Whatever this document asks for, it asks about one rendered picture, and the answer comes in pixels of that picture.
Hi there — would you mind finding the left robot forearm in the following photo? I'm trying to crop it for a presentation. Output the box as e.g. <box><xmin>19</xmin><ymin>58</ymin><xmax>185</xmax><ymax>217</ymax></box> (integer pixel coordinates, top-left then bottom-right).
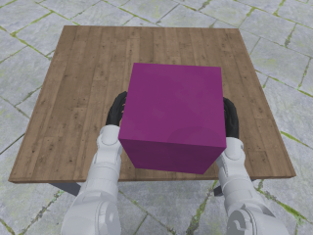
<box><xmin>61</xmin><ymin>124</ymin><xmax>123</xmax><ymax>235</ymax></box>

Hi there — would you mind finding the robot left upper arm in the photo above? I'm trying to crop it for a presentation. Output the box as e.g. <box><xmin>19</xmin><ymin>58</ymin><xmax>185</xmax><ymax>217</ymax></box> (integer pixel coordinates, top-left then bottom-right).
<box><xmin>62</xmin><ymin>199</ymin><xmax>121</xmax><ymax>235</ymax></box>

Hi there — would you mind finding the carton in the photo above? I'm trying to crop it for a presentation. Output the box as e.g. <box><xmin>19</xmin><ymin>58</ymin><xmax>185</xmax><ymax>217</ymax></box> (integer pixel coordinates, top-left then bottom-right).
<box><xmin>117</xmin><ymin>63</ymin><xmax>227</xmax><ymax>174</ymax></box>

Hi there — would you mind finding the robot left hand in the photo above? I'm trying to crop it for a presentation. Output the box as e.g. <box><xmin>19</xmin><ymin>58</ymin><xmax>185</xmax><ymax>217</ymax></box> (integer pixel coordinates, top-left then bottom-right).
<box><xmin>106</xmin><ymin>91</ymin><xmax>128</xmax><ymax>127</ymax></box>

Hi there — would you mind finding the robot right hand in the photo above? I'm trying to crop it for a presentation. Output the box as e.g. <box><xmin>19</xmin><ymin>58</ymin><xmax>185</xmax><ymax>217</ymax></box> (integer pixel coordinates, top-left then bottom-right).
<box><xmin>223</xmin><ymin>97</ymin><xmax>240</xmax><ymax>139</ymax></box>

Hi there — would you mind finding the robot right upper arm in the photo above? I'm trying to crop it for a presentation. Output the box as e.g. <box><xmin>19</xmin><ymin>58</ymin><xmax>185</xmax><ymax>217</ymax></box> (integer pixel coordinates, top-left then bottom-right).
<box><xmin>226</xmin><ymin>208</ymin><xmax>289</xmax><ymax>235</ymax></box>

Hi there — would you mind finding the table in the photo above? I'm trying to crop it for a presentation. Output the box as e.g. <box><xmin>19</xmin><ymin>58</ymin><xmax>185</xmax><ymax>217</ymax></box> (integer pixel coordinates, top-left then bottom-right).
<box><xmin>8</xmin><ymin>25</ymin><xmax>296</xmax><ymax>197</ymax></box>

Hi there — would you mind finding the right robot forearm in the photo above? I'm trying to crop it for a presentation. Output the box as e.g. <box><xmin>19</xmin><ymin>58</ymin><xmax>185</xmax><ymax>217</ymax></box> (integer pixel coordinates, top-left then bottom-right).
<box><xmin>215</xmin><ymin>137</ymin><xmax>277</xmax><ymax>218</ymax></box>

